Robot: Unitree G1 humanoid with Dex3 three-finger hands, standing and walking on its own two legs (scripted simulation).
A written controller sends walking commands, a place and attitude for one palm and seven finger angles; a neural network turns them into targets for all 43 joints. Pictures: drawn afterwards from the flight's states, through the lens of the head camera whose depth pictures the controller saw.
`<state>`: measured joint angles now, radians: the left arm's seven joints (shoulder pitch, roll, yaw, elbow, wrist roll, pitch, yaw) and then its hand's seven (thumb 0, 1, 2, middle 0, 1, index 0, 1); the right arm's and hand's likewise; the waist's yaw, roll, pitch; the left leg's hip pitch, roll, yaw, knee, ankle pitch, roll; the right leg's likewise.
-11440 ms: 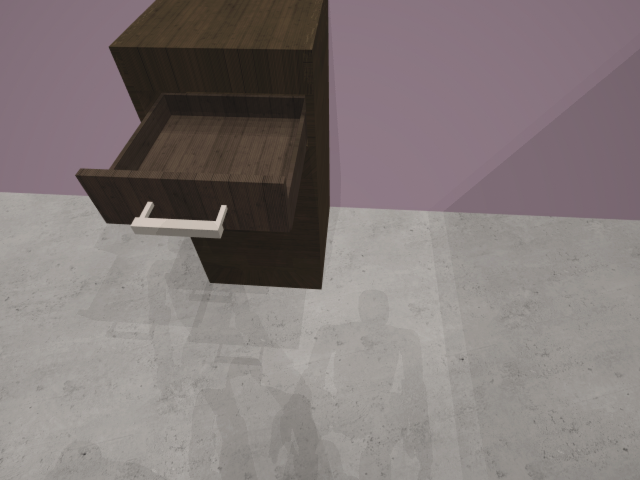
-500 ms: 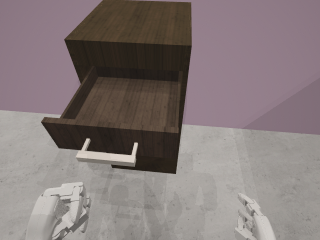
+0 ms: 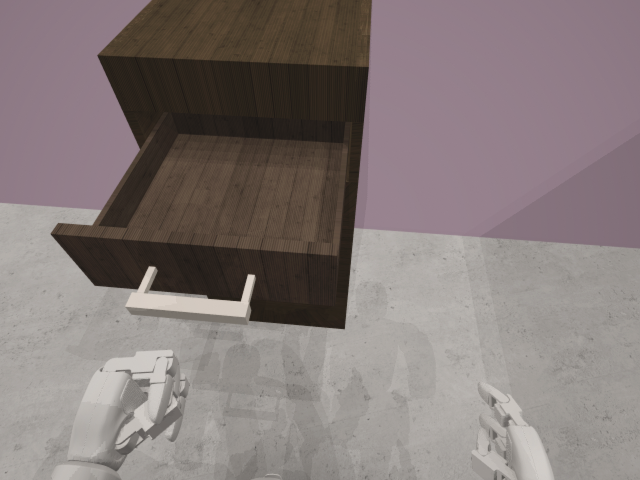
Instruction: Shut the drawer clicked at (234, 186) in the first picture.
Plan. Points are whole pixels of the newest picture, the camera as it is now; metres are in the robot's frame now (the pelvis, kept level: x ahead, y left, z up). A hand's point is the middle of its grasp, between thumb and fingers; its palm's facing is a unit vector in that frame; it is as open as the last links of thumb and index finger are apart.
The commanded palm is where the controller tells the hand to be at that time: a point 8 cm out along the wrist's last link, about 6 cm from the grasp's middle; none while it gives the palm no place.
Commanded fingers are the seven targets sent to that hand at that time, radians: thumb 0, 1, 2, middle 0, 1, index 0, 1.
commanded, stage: bring the fist close to the handle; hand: left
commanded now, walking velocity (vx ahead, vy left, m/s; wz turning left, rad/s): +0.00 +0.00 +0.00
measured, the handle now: (194, 293) +0.36 +0.20 +0.01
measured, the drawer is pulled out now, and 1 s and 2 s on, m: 0.29 0.29 0.23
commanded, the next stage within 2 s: push the drawer shut in 1.00 s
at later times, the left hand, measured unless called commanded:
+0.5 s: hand (192, 378) +0.24 +0.17 +0.02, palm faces -0.04 -1.00 -0.03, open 3.3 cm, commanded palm +0.22 +0.22 +0.02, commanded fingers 0.00 0.90 0.90 -1.40 -1.60 -1.40 -1.60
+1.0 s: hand (200, 387) +0.23 +0.16 +0.00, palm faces -0.08 -1.00 -0.01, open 3.3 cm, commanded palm +0.22 +0.22 +0.01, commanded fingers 0.00 0.90 0.90 -1.40 -1.60 -1.40 -1.60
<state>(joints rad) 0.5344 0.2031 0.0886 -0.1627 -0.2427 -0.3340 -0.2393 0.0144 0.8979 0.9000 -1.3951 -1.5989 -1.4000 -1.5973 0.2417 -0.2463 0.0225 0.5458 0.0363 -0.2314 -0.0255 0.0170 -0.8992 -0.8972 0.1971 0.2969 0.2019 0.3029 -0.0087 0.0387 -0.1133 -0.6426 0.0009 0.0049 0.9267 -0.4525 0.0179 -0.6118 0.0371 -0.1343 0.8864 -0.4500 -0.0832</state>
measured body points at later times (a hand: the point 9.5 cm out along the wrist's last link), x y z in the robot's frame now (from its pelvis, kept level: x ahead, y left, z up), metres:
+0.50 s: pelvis -0.01 +0.02 -0.03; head +0.06 +0.02 +0.42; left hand +0.23 +0.22 +0.02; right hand +0.17 -0.22 -0.11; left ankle +0.01 +0.11 -0.69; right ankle +0.00 -0.06 -0.69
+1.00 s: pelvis -0.01 +0.03 -0.04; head +0.06 +0.03 +0.41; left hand +0.23 +0.22 +0.00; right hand +0.16 -0.21 -0.12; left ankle +0.00 +0.11 -0.69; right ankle +0.00 -0.06 -0.69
